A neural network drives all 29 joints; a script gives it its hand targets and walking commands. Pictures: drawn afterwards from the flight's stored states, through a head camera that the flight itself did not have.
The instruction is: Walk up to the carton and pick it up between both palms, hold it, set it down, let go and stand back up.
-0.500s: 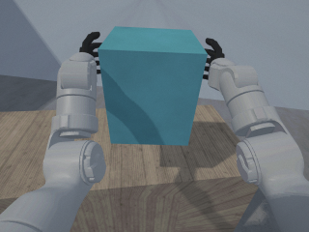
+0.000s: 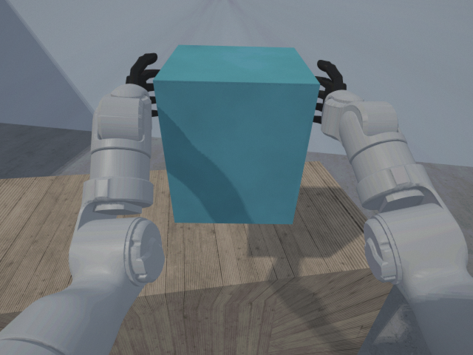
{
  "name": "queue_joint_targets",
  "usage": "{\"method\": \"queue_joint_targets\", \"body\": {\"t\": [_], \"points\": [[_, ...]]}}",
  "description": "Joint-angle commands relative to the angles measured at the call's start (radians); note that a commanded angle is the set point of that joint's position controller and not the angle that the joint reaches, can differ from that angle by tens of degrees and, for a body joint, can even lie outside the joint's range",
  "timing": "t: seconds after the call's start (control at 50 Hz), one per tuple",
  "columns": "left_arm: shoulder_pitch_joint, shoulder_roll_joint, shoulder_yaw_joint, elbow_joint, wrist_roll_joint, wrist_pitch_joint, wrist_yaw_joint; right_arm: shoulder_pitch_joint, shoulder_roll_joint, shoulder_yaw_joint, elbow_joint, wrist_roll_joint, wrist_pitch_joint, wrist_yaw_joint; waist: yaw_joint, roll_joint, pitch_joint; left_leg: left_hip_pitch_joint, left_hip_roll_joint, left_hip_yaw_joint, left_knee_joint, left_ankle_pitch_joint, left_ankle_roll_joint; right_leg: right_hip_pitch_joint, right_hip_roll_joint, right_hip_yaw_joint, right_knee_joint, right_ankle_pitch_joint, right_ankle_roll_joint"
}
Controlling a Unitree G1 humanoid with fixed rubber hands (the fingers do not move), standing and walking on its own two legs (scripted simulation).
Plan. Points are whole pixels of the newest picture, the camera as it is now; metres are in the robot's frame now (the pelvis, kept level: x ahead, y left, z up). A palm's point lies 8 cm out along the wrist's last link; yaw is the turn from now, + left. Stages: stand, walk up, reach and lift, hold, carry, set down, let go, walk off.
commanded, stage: hold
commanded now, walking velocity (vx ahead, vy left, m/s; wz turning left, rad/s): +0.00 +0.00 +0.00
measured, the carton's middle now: (235, 134) +0.41 -0.01 +0.26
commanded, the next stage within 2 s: set down in 0.26 s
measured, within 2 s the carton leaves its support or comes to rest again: neither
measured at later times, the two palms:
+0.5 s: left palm (122, 79) +0.36 +0.16 +0.37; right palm (327, 89) +0.36 -0.14 +0.36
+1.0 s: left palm (126, 102) +0.38 +0.17 +0.33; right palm (310, 123) +0.38 -0.13 +0.29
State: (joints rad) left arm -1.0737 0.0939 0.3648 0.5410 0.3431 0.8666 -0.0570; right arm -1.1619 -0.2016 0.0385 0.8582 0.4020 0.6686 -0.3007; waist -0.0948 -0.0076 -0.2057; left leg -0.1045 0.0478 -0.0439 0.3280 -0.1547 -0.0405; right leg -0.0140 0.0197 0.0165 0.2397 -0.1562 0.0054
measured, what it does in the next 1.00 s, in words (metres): stands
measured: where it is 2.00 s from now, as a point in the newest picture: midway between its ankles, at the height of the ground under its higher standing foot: outside the picture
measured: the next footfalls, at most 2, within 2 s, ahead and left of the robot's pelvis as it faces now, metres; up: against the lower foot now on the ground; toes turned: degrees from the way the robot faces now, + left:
none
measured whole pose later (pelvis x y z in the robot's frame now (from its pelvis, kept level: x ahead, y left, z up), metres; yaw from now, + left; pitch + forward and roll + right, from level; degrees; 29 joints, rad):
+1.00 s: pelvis +0.01 -0.01 +0.00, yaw +2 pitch -9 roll -1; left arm -1.03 0.08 0.40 0.39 0.44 0.73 -0.13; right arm -1.01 -0.08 -0.05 0.78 0.27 0.36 -0.27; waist -0.10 -0.08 -0.05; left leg 0.00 0.04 -0.07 0.31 -0.16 -0.05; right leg 0.09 0.01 -0.01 0.25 -0.19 0.00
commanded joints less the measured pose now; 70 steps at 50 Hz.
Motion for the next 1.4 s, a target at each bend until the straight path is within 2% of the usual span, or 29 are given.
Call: {"method": "queue_joint_targets", "body": {"t": [0.0,0.06,0.1,0.16,0.18,0.22,0.28,0.32,0.4,0.48,0.54,0.58,0.62,0.64,0.7,0.72,0.8,0.84,0.86,0.92,0.94,0.98,1.02,1.06,1.08,1.14,1.26,1.3,1.38], "points": [[-0.659,-0.55,-0.255,-0.107,-0.224,-0.048,-0.146,-0.784,0.573,0.123,-0.294,0.176,-0.048,0.166,0.009,0.027,-0.249,0.132,-0.083,0.033,0.009,0.257,-0.013,0.0,0.062,-0.004,-0.022,0.198,0.025],[-0.632,-0.511,-0.219,-0.039,-0.183,-0.035,-0.16,-0.747,0.546,0.081,-0.2,0.144,-0.034,0.168,0.006,0.008,-0.113,0.084,-0.076,0.033,-0.035,0.152,0.002,-0.019,0.055,-0.002,-0.045,0.108,0.018],[-0.613,-0.519,-0.207,0.023,-0.164,-0.031,-0.181,-0.754,0.54,0.063,-0.187,0.117,-0.042,0.171,0.005,0.006,-0.1,0.052,-0.073,0.031,-0.06,0.076,0.011,-0.023,0.052,0.003,-0.052,0.033,0.014],[-0.64,-0.559,-0.254,-0.007,-0.193,-0.045,-0.187,-0.773,0.521,0.051,-0.221,0.109,-0.055,0.167,-0.03,0.066,-0.167,0.062,-0.077,0.038,-0.038,0.128,-0.004,-0.01,0.048,0.002,-0.042,0.068,0.011],[-0.657,-0.575,-0.252,-0.026,-0.2,-0.049,-0.186,-0.782,0.535,0.048,-0.227,0.12,-0.056,0.165,-0.022,0.072,-0.166,0.054,-0.069,0.031,-0.035,0.138,-0.009,0.006,0.057,0.002,-0.029,0.081,0.006],[-0.65,-0.584,-0.272,-0.049,-0.211,-0.049,-0.186,-0.791,0.531,0.065,-0.276,0.131,-0.062,0.159,-0.041,0.081,-0.195,0.078,-0.077,0.031,-0.015,0.211,-0.017,0.027,0.051,-0.008,-0.028,0.148,0.006],[-0.694,-0.543,-0.25,-0.08,-0.216,-0.05,-0.188,-0.855,0.562,0.117,-0.318,0.158,-0.067,0.149,0.003,0.053,-0.247,0.112,-0.104,0.049,0.007,0.216,-0.01,0.051,0.057,-0.001,-0.006,0.154,0.027],[-0.704,-0.53,-0.233,-0.097,-0.199,-0.064,-0.182,-0.863,0.589,0.127,-0.312,0.165,-0.083,0.149,0.029,0.043,-0.232,0.102,-0.098,0.048,0.004,0.229,0.001,0.045,0.055,-0.005,-0.006,0.154,0.036],[-0.708,-0.48,-0.167,-0.001,-0.156,-0.085,-0.202,-0.847,0.555,0.054,-0.213,0.095,-0.105,0.155,0.03,0.023,-0.122,0.085,-0.083,0.054,-0.036,0.113,0.01,-0.011,0.054,-0.024,-0.027,0.028,0.028],[-0.709,-0.473,-0.145,0.033,-0.129,-0.133,-0.231,-0.802,0.529,-0.016,-0.162,0.014,-0.167,0.165,-0.007,0.012,-0.12,0.09,-0.079,0.058,-0.048,0.105,0.011,0.02,0.053,-0.038,-0.027,0.02,0.02],[-0.638,-0.434,-0.11,0.08,-0.102,-0.135,-0.254,-0.776,0.494,-0.034,-0.149,-0.017,-0.193,0.163,-0.014,-0.014,-0.069,0.109,-0.086,0.066,-0.058,0.154,0.018,0.056,0.055,-0.051,-0.032,0.077,0.024],[-0.605,-0.397,-0.084,0.085,-0.065,-0.13,-0.274,-0.719,0.467,-0.05,-0.111,-0.036,-0.2,0.167,-0.014,-0.019,-0.015,0.118,-0.085,0.073,-0.064,0.14,0.018,0.065,0.052,-0.05,-0.037,0.056,0.024],[-0.598,-0.407,-0.107,0.053,-0.053,-0.133,-0.286,-0.695,0.464,-0.055,-0.118,-0.052,-0.221,0.17,-0.021,0.015,-0.012,0.136,-0.085,0.08,-0.068,0.167,0.019,0.061,0.044,-0.049,-0.039,0.054,0.017],[-0.599,-0.421,-0.131,0.031,-0.057,-0.133,-0.289,-0.697,0.456,-0.052,-0.133,-0.061,-0.23,0.169,-0.04,0.04,-0.008,0.14,-0.08,0.073,-0.066,0.188,0.013,0.078,0.051,-0.06,-0.037,0.063,0.015],[-0.595,-0.433,-0.157,0.002,-0.051,-0.137,-0.294,-0.689,0.457,-0.051,-0.164,-0.07,-0.261,0.169,-0.052,0.067,-0.016,0.154,-0.088,0.082,-0.05,0.232,0.0,0.093,0.049,-0.073,-0.029,0.085,0.008],[-0.568,-0.441,-0.157,-0.008,-0.053,-0.136,-0.292,-0.696,0.467,-0.034,-0.185,-0.065,-0.271,0.169,-0.044,0.046,-0.027,0.173,-0.089,0.084,-0.038,0.268,0.001,0.097,0.05,-0.077,-0.023,0.108,0.012],[-0.548,-0.476,-0.219,-0.11,-0.061,-0.153,-0.277,-0.708,0.504,0.041,-0.297,-0.036,-0.318,0.168,-0.025,0.089,-0.116,0.214,-0.099,0.088,-0.005,0.379,-0.012,0.132,0.048,-0.082,-0.01,0.196,0.017],[-0.565,-0.5,-0.255,-0.153,-0.079,-0.173,-0.257,-0.731,0.527,0.07,-0.359,-0.031,-0.35,0.171,-0.026,0.092,-0.188,0.228,-0.103,0.091,0.012,0.405,-0.014,0.143,0.056,-0.087,0.004,0.214,0.02],[-0.543,-0.501,-0.239,-0.137,-0.071,-0.176,-0.25,-0.725,0.53,0.086,-0.338,-0.03,-0.353,0.174,-0.006,0.082,-0.156,0.229,-0.106,0.091,0.005,0.396,-0.007,0.133,0.054,-0.094,0.001,0.204,0.024],[-0.523,-0.527,-0.281,-0.188,-0.091,-0.186,-0.227,-0.723,0.557,0.116,-0.42,-0.051,-0.386,0.173,-0.011,0.062,-0.219,0.276,-0.106,0.089,0.018,0.409,-0.002,0.129,0.059,-0.102,-0.002,0.246,0.032],[-0.516,-0.523,-0.27,-0.173,-0.075,-0.187,-0.225,-0.708,0.56,0.121,-0.403,-0.051,-0.386,0.175,-0.002,0.052,-0.189,0.259,-0.11,0.095,0.013,0.395,0.005,0.139,0.054,-0.094,0.0,0.257,0.04],[-0.479,-0.496,-0.232,-0.117,-0.06,-0.181,-0.232,-0.666,0.563,0.104,-0.363,-0.086,-0.381,0.173,-0.016,-0.01,-0.111,0.219,-0.115,0.103,-0.012,0.281,0.028,0.115,0.043,-0.092,-0.005,0.218,0.061],[-0.469,-0.497,-0.23,-0.101,-0.051,-0.181,-0.243,-0.668,0.559,0.099,-0.372,-0.109,-0.397,0.17,-0.017,-0.025,-0.111,0.208,-0.109,0.1,-0.02,0.28,0.032,0.139,0.042,-0.099,-0.004,0.248,0.06],[-0.439,-0.485,-0.214,-0.107,-0.031,-0.186,-0.252,-0.622,0.562,0.084,-0.35,-0.12,-0.403,0.169,-0.002,-0.016,-0.08,0.214,-0.11,0.105,-0.028,0.28,0.03,0.132,0.042,-0.101,-0.004,0.242,0.058],[-0.447,-0.492,-0.226,-0.107,-0.033,-0.188,-0.256,-0.629,0.553,0.08,-0.362,-0.135,-0.409,0.169,-0.024,-0.019,-0.122,0.235,-0.115,0.111,-0.021,0.276,0.03,0.143,0.035,-0.1,-0.006,0.235,0.06],[-0.45,-0.505,-0.223,-0.088,-0.031,-0.194,-0.259,-0.639,0.546,0.053,-0.378,-0.153,-0.426,0.173,-0.021,0.0,-0.092,0.234,-0.108,0.106,-0.03,0.241,0.025,0.115,0.035,-0.113,-0.013,0.182,0.051],[-0.457,-0.494,-0.188,-0.046,0.012,-0.208,-0.257,-0.596,0.517,-0.026,-0.285,-0.22,-0.449,0.208,-0.007,0.031,-0.011,0.194,-0.094,0.124,-0.064,0.158,0.018,0.065,0.041,-0.131,-0.025,0.024,0.03],[-0.439,-0.507,-0.205,-0.056,0.011,-0.215,-0.255,-0.57,0.513,-0.035,-0.279,-0.236,-0.465,0.216,-0.019,0.048,-0.033,0.197,-0.085,0.126,-0.056,0.188,0.012,0.078,0.039,-0.132,-0.019,0.047,0.029],[-0.445,-0.526,-0.235,-0.085,-0.001,-0.243,-0.23,-0.563,0.518,-0.05,-0.258,-0.253,-0.497,0.237,-0.018,0.06,-0.073,0.208,-0.089,0.122,-0.043,0.219,0.002,0.078,0.043,-0.143,-0.014,0.047,0.02]]}}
